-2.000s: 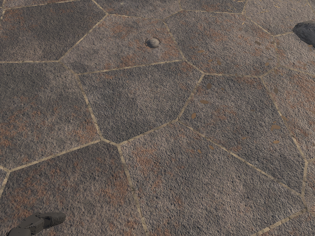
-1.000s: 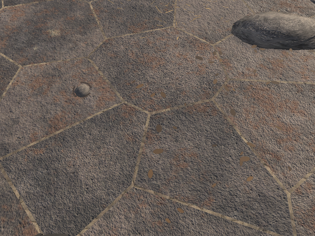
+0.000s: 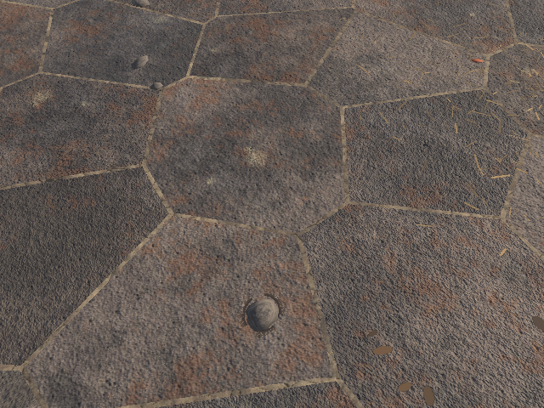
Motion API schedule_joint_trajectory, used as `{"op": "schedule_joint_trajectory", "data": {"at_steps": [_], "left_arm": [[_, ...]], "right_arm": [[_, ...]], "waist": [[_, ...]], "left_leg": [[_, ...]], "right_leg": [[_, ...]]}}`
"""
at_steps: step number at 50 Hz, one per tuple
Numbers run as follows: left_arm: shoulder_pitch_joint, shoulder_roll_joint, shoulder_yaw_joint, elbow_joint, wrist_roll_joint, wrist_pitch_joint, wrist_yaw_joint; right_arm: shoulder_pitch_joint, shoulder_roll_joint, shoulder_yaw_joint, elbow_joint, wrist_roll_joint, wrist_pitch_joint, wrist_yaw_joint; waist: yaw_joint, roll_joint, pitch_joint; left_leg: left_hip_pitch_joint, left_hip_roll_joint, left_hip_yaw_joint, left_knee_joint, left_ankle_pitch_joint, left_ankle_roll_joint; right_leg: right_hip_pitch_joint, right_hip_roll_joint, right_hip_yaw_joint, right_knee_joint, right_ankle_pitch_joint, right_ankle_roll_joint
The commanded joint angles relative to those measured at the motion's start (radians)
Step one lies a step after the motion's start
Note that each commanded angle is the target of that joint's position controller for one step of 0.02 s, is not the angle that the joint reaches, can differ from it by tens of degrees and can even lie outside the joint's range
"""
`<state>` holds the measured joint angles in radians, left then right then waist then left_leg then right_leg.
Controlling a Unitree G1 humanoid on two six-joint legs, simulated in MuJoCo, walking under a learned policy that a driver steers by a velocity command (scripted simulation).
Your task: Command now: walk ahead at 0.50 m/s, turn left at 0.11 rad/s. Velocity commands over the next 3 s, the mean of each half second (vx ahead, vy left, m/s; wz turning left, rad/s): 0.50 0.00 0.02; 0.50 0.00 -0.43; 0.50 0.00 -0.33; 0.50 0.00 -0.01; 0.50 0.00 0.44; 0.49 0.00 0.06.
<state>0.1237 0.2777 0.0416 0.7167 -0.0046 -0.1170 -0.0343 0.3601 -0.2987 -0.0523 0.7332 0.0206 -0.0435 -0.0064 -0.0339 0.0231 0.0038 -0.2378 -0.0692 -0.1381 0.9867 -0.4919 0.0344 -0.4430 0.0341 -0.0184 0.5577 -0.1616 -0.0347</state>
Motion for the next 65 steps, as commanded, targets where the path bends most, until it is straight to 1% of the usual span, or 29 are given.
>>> {"op": "schedule_joint_trajectory", "data": {"at_steps": [1, 3, 6, 9, 14, 19, 21, 22, 23, 24, 25, 26, 27, 28, 30, 35, 39, 44, 47, 49, 50, 51, 52, 53, 54, 55, 57, 59, 65], "left_arm": [[0.204, 0.137, 0.043, -0.003, 0.001, 0.013, 0.009], [0.151, 0.102, 0.027, -0.005, 0.016, 0.013, 0.011], [0.155, 0.109, 0.028, 0.014, 0.002, 0.007, 0.014], [0.173, 0.146, 0.038, 0.036, -0.004, 0.012, 0.022], [0.247, 0.165, 0.038, 0.081, -0.016, 0.028, 0.027], [0.294, 0.184, 0.045, 0.121, -0.021, 0.055, 0.034], [0.277, 0.201, 0.050, 0.122, -0.021, 0.064, 0.038], [0.262, 0.193, 0.046, 0.119, -0.020, 0.067, 0.039], [0.247, 0.154, 0.028, 0.095, -0.003, 0.064, 0.040], [0.366, 0.035, -0.009, 0.069, 0.002, 0.045, 0.035], [0.343, 0.101, 0.004, 0.089, -0.017, 0.028, 0.029], [0.257, 0.170, 0.028, 0.064, -0.043, 0.024, 0.027], [0.196, 0.161, 0.028, 0.048, -0.043, 0.025, 0.028], [0.168, 0.147, 0.030, 0.043, -0.030, 0.032, 0.031], [0.215, 0.110, 0.033, 0.061, -0.025, 0.063, 0.035], [0.155, 0.069, 0.034, 0.033, -0.017, 0.091, 0.038], [0.029, 0.042, 0.023, -0.004, -0.014, 0.077, 0.010], [-0.108, 0.042, 0.018, -0.082, -0.015, 0.078, -0.018], [-0.072, 0.078, 0.038, -0.105, -0.014, 0.084, -0.027], [0.164, 0.156, 0.086, -0.055, -0.019, 0.089, -0.016], [0.327, 0.245, 0.122, -0.018, -0.021, 0.100, 0.005], [0.290, 0.347, 0.132, -0.027, -0.030, 0.090, 0.010], [0.320, 0.258, 0.106, -0.055, -0.020, 0.075, 0.005], [0.285, 0.204, 0.090, -0.047, -0.012, 0.062, 0.003], [0.223, 0.178, 0.081, -0.052, -0.016, 0.056, 0.004], [0.154, 0.143, 0.070, -0.066, -0.016, 0.057, 0.007], [0.096, 0.108, 0.056, -0.091, 0.004, 0.055, 0.017], [0.108, 0.124, 0.057, -0.077, 0.001, 0.048, 0.025], [0.195, 0.157, 0.061, -0.021, -0.008, 0.047, 0.041]], "right_arm": [[-0.089, -0.128, -0.019, -0.120, 0.003, -0.034, -0.001], [-0.113, -0.104, -0.023, -0.132, -0.016, -0.037, 0.003], [-0.084, -0.059, -0.013, -0.121, -0.013, -0.026, 0.006], [-0.168, -0.036, -0.001, -0.144, -0.020, -0.028, 0.005], [-0.326, -0.014, 0.008, -0.171, -0.008, -0.043, 0.023], [-0.403, -0.034, -0.001, -0.207, -0.001, -0.055, 0.050], [-0.322, -0.068, -0.017, -0.190, -0.008, -0.058, 0.049], [-0.188, -0.105, -0.039, -0.153, -0.012, -0.058, 0.041], [-0.010, -0.162, -0.060, -0.118, -0.026, -0.056, 0.029], [0.078, -0.259, -0.081, -0.104, -0.041, -0.049, 0.023], [0.102, -0.171, -0.062, -0.098, -0.029, -0.042, 0.022], [0.037, -0.130, -0.045, -0.094, -0.024, -0.040, 0.018], [-0.025, -0.102, -0.035, -0.094, -0.022, -0.040, 0.017], [-0.081, -0.073, -0.026, -0.087, -0.025, -0.045, 0.021], [-0.144, -0.047, -0.023, -0.077, -0.034, -0.064, 0.026], [-0.144, -0.079, -0.041, -0.022, -0.041, -0.084, 0.016], [-0.119, -0.112, -0.050, 0.005, -0.033, -0.071, 0.000], [-0.044, -0.150, -0.067, 0.053, -0.009, -0.037, -0.005], [-0.062, -0.187, -0.078, 0.055, 0.004, -0.014, -0.012], [-0.091, -0.192, -0.075, 0.048, 0.011, 0.000, -0.019], [-0.077, -0.153, -0.057, 0.031, -0.009, -0.007, -0.022], [0.016, -0.005, -0.010, -0.025, -0.045, -0.036, -0.006], [-0.093, -0.082, -0.018, -0.031, -0.008, -0.076, 0.009], [-0.188, -0.125, -0.029, -0.062, 0.027, -0.096, 0.016], [-0.197, -0.115, -0.024, -0.062, 0.014, -0.106, 0.011], [-0.196, -0.121, -0.030, -0.051, -0.015, -0.106, 0.004], [-0.146, -0.121, -0.037, -0.035, -0.024, -0.081, 0.008], [-0.139, -0.087, -0.029, -0.029, -0.031, -0.061, 0.008], [-0.338, -0.037, -0.001, -0.070, -0.020, -0.060, 0.022]], "waist": [[0.118, -0.085, -0.087], [0.068, -0.096, -0.020], [0.041, -0.117, -0.019], [0.058, -0.087, 0.005], [0.120, -0.086, 0.035], [0.117, -0.098, 0.056], [0.058, -0.111, 0.005], [-0.018, -0.095, -0.076], [-0.095, -0.053, -0.218], [-0.062, 0.201, -0.378], [-0.093, 0.210, -0.433], [-0.087, 0.140, -0.246], [-0.058, 0.085, -0.150], [-0.026, 0.059, -0.071], [0.033, 0.090, -0.025], [0.048, 0.039, 0.028], [0.003, 0.018, 0.057], [-0.043, 0.008, 0.099], [0.007, 0.053, 0.038], [0.146, 0.049, -0.096], [0.209, -0.051, -0.191], [0.077, -0.298, -0.273], [0.159, -0.169, -0.370], [0.168, -0.127, -0.226], [0.120, -0.052, -0.146], [0.078, -0.031, -0.088], [0.025, -0.059, -0.067], [0.017, -0.053, -0.049], [0.102, -0.086, 0.012]], "left_leg": [[-0.549, 0.099, 0.017, 0.292, 0.090, -0.003], [-0.477, 0.155, 0.031, 0.186, 0.184, -0.008], [-0.436, 0.173, 0.065, 0.087, 0.206, -0.030], [-0.460, 0.183, 0.087, -0.084, 0.329, -0.052], [-0.387, 0.144, 0.128, -0.358, 0.555, -0.050], [-0.381, 0.118, 0.124, -0.468, 0.476, -0.001], [-0.229, 0.081, 0.149, -0.502, 0.420, 0.032], [-0.030, 0.063, 0.166, -0.531, 0.447, 0.061], [0.280, 0.182, 0.057, -0.474, 0.489, 0.114], [0.667, 0.458, -0.378, -0.511, 0.361, 0.261], [0.658, 0.495, -0.572, -0.631, 0.220, 0.286], [0.520, 0.462, -0.418, -0.659, 0.188, 0.236], [0.377, 0.417, -0.287, -0.687, 0.219, 0.205], [0.248, 0.376, -0.196, -0.732, 0.270, 0.188], [0.096, 0.331, -0.070, -0.809, 0.345, 0.169], [0.076, 0.322, 0.123, -0.866, 0.526, 0.170], [0.115, 0.300, 0.248, -0.874, 0.553, 0.138], [0.295, 0.358, 0.295, -0.816, 0.623, 0.122], [0.358, 0.364, 0.336, -0.651, 1.033, 0.089], [0.271, 0.315, 0.380, -0.315, 1.176, 0.042], [0.024, 0.270, 0.382, -0.009, 0.873, -0.007], [-0.433, 0.055, 0.273, 0.330, -0.074, -0.070], [-0.545, 0.050, 0.053, 0.421, -0.106, -0.051], [-0.615, 0.096, 0.049, 0.395, -0.007, -0.027], [-0.577, 0.140, 0.051, 0.305, 0.080, -0.017], [-0.510, 0.168, 0.055, 0.217, 0.124, -0.025], [-0.397, 0.197, 0.059, 0.145, 0.181, -0.046], [-0.372, 0.197, 0.088, 0.063, 0.228, -0.076], [-0.305, 0.145, 0.125, -0.348, 0.613, -0.090]], "right_leg": [[0.542, -0.341, 0.534, -0.282, -0.242, -0.195], [0.384, -0.277, 0.406, -0.327, -0.052, -0.188], [0.325, -0.247, 0.298, -0.371, 0.110, -0.204], [0.319, -0.237, 0.217, -0.403, 0.214, -0.203], [0.340, -0.208, 0.125, -0.401, 0.226, -0.164], [0.481, -0.277, 0.151, -0.328, 0.294, -0.140], [0.492, -0.268, 0.143, -0.219, 0.515, -0.117], [0.447, -0.225, 0.114, -0.069, 0.617, -0.095], [0.268, -0.176, 0.088, 0.176, 0.455, -0.063], [-0.137, -0.014, 0.031, 0.574, -0.113, 0.012], [-0.253, -0.006, 0.155, 0.717, -0.405, 0.015], [-0.329, -0.057, 0.156, 0.761, -0.347, 0.011], [-0.316, -0.105, 0.126, 0.728, -0.262, 0.012], [-0.286, -0.131, 0.116, 0.671, -0.205, 0.018], [-0.175, -0.164, 0.123, 0.618, -0.131, 0.031], [-0.241, -0.167, 0.145, 0.475, 0.057, 0.055], [-0.210, -0.151, 0.073, 0.233, 0.238, 0.042], [-0.268, -0.134, 0.011, 0.094, 0.150, -0.003], [-0.146, -0.059, -0.069, 0.077, -0.005, -0.056], [0.192, 0.029, -0.102, 0.004, 0.010, -0.118], [0.506, -0.069, 0.090, -0.023, 0.030, -0.178], [0.820, -0.318, 0.663, -0.114, -0.127, -0.374], [0.865, -0.366, 0.839, -0.249, -0.223, -0.391], [0.771, -0.340, 0.691, -0.269, -0.144, -0.339], [0.626, -0.296, 0.572, -0.264, -0.050, -0.302], [0.488, -0.257, 0.479, -0.274, 0.058, -0.278], [0.347, -0.226, 0.390, -0.315, 0.196, -0.270], [0.271, -0.211, 0.310, -0.341, 0.302, -0.271], [0.224, -0.146, 0.177, -0.365, 0.183, -0.191]]}}
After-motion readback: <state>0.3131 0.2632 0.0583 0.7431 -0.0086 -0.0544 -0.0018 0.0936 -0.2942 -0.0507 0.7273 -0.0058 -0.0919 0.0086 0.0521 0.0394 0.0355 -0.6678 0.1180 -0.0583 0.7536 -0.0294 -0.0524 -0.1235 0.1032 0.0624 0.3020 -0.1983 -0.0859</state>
